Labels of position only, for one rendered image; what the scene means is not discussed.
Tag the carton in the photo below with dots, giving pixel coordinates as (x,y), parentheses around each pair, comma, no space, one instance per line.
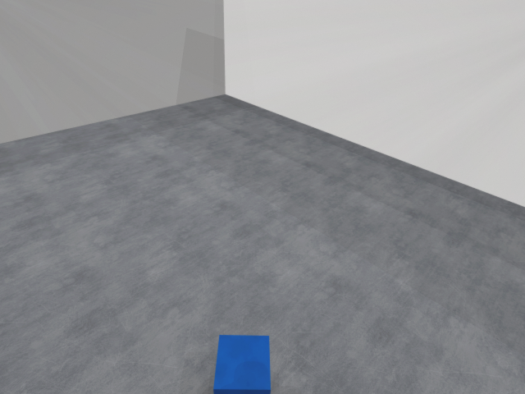
(243,365)

